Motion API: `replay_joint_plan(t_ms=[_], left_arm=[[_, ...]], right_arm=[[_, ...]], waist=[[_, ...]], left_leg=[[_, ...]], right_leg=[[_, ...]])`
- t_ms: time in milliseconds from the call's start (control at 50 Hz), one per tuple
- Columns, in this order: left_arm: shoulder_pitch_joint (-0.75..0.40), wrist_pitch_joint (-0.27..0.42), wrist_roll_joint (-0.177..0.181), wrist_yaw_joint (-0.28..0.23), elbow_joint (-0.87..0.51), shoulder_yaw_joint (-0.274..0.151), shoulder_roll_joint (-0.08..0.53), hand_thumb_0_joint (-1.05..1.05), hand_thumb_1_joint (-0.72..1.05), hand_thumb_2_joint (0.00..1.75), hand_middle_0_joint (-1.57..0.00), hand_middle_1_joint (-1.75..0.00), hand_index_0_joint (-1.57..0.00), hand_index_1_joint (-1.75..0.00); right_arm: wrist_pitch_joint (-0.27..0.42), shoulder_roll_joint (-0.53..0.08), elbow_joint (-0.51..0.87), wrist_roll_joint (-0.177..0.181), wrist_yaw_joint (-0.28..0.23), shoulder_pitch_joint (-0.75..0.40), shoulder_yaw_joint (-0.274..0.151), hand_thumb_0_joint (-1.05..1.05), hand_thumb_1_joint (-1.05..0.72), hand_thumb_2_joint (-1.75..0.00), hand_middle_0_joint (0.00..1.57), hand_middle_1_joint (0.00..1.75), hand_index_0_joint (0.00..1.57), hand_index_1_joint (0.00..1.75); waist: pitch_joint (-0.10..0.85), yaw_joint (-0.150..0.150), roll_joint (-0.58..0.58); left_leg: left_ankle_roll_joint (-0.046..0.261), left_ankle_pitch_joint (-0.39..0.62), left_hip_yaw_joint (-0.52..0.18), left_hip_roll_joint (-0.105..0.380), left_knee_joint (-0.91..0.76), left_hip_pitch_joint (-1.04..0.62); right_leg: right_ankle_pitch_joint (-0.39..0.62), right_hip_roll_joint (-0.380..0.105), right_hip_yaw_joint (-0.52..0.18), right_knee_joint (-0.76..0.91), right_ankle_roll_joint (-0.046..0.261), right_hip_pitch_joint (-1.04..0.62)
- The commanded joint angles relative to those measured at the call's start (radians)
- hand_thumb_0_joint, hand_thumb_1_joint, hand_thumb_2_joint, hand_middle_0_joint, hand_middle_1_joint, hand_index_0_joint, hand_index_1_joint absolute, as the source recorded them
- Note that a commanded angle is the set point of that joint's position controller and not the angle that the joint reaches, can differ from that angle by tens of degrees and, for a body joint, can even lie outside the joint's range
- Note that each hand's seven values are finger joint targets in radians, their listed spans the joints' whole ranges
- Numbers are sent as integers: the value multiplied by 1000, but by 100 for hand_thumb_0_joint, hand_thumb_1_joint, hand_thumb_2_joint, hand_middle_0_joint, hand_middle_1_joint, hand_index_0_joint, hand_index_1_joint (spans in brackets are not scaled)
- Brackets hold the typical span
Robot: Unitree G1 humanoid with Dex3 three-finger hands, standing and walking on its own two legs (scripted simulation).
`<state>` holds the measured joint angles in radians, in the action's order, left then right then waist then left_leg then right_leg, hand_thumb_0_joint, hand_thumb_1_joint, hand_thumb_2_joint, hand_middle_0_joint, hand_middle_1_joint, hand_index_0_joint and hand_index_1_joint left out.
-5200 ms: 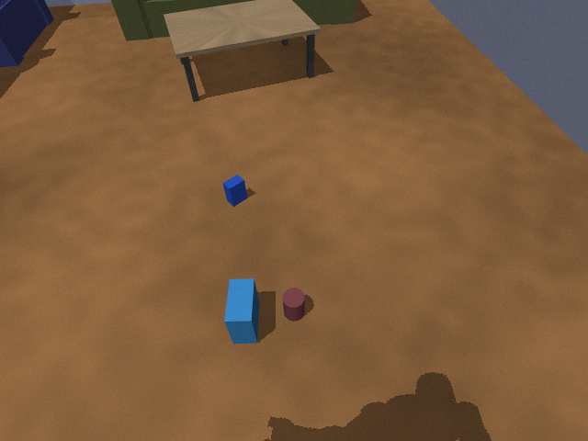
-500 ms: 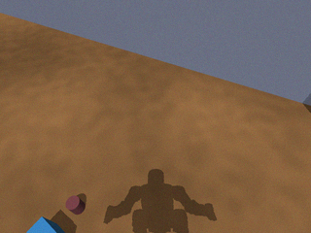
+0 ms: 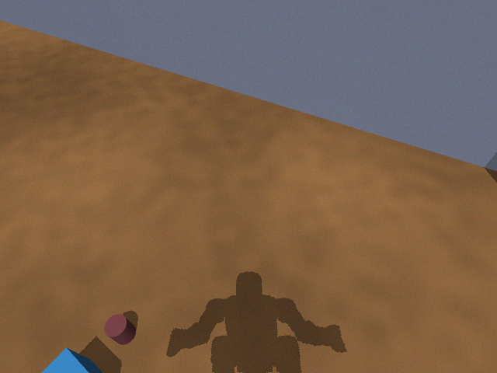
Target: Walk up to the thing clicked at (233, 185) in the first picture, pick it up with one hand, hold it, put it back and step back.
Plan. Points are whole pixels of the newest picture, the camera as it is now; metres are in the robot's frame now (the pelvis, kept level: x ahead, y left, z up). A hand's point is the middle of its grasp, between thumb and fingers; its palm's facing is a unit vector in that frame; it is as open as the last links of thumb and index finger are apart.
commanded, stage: stand
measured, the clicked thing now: out of the picture +0.52 +1.17 -0.72
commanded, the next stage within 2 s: walk up in 0.46 s
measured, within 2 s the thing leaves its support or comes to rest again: neither
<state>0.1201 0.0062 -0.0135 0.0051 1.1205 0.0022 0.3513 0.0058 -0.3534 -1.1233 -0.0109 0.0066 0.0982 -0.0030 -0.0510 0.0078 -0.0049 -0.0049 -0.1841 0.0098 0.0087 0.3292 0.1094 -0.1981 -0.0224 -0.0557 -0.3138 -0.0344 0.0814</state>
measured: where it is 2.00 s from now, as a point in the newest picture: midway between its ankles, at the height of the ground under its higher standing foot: (271, 271)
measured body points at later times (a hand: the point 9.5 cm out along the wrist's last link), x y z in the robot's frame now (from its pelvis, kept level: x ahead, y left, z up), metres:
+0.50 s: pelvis +0.00 +0.00 +0.00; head +0.01 +0.00 +0.45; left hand +0.07 +0.30 -0.13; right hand +0.07 -0.30 -0.13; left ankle +0.00 +0.12 -0.75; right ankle -0.02 -0.14 -0.75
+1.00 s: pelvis +0.14 -0.07 -0.01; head +0.13 -0.08 +0.44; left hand +0.16 +0.26 -0.12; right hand +0.20 -0.40 -0.13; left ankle +0.23 +0.07 -0.70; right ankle +0.10 -0.19 -0.75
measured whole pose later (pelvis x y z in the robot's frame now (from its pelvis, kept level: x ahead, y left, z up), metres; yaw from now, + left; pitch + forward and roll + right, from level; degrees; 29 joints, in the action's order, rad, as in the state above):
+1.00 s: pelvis +0.14 -0.07 -0.01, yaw -2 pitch -3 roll -2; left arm 0.33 0.07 -0.02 0.06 0.98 -0.06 0.40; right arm 0.02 -0.44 -0.97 -0.03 0.09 0.25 -0.08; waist -0.03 -0.03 0.06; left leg -0.01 -0.25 -0.05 0.05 0.88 0.51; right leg -0.26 0.01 0.09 -0.37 0.02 0.07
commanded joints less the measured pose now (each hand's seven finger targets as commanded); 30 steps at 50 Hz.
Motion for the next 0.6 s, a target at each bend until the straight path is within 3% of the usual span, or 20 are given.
replay_joint_plan(t_ms=[0, 100, 180, 420, 440, 460, 480, 500, 520, 540, 580], left_arm=[[-27, 21, 4, -17, -55, -44, 213, 0, 90, 90, -20, -30, -20, -30], [-28, 22, 3, -17, -60, -45, 213, 0, 90, 90, -20, -30, -20, -30], [-25, 21, 5, -18, -57, -45, 215, 0, 90, 90, -20, -30, -20, -30], [-20, 23, 6, -18, -58, -41, 212, 0, 90, 90, -20, -30, -20, -30], [17, 34, -18, 15, -128, -102, 311, 0, 90, 90, -20, -30, -20, -30], [-27, 32, -28, 27, -132, -101, 294, 0, 90, 90, -20, -30, -20, -30], [-103, 29, -28, 39, -164, -99, 261, 0, 90, 90, -20, -30, -20, -30], [-142, 28, -32, 43, -200, -101, 257, 0, 90, 90, -20, -30, -20, -30], [-140, 36, -31, 45, -207, -102, 257, 0, 90, 90, -20, -30, -20, -30], [-110, 43, -26, 53, -202, -104, 271, 0, 90, 90, -20, -30, -20, -30], [-28, 43, -12, 75, -200, -108, 266, 0, 90, 90, -20, -30, -20, -30]], right_arm=[[22, -215, 57, 5, -12, -48, -48, 0, -90, -90, 20, 30, 20, 30], [24, -214, 60, 5, -12, -49, -47, 0, -90, -90, 20, 30, 20, 30], [24, -212, 56, 6, -12, -39, -46, 0, -90, -90, 20, 30, 20, 30], [23, -214, 57, 5, -11, -29, -46, 0, -90, -90, 20, 30, 20, 30], [44, -314, 119, -16, 13, 38, -115, 0, -90, -90, 20, 30, 20, 30], [47, -336, 96, -24, 23, 84, -131, 0, -90, -90, 20, 30, 20, 30], [48, -348, 102, -27, 26, 113, -148, 0, -90, -90, 20, 30, 20, 30], [54, -363, 115, -28, 26, 149, -160, 0, -90, -90, 20, 30, 20, 30], [64, -366, 124, -27, 27, 164, -165, 0, -90, -90, 20, 30, 20, 30], [70, -343, 141, -23, 26, 140, -158, 0, -90, -90, 20, 30, 20, 30], [70, -337, 187, -30, 31, 69, -156, 0, -90, -90, 20, 30, 20, 30]], waist=[[70, -5, 2], [92, -7, 19], [69, -5, 0], [60, -4, 7], [177, 10, 11], [110, 36, 65], [0, 73, 145], [-74, 96, 177], [-90, 86, 127], [-64, 57, 71], [-26, 16, 151]], left_leg=[[28, 144, -88, 121, -43, -43], [29, 184, -83, 119, -35, -44], [28, 148, -87, 119, -48, -36], [28, 144, -88, 114, -42, -21], [97, -397, -113, 108, 20, -88], [127, -582, -186, 152, -36, -107], [169, -654, -305, 244, -141, -117], [233, -621, -437, 375, -220, -123], [267, -576, -467, 417, -230, -109], [254, -527, -422, 382, -221, -94], [226, -487, -291, 332, -220, -63]], right_leg=[[147, -96, -55, 44, 49, 39], [209, -102, -58, 35, 50, 14], [159, -96, -54, 37, 49, 29], [162, -102, -57, 50, 46, 29], [-319, -36, -50, -63, 88, 71], [-433, -17, -24, -160, 86, 248], [-355, 22, 40, -332, 65, 438], [-307, 1, 25, -502, 51, 584], [-289, -45, -25, -521, 55, 611], [-256, -64, -47, -555, 55, 579], [-252, -72, 4, -471, 45, 501]])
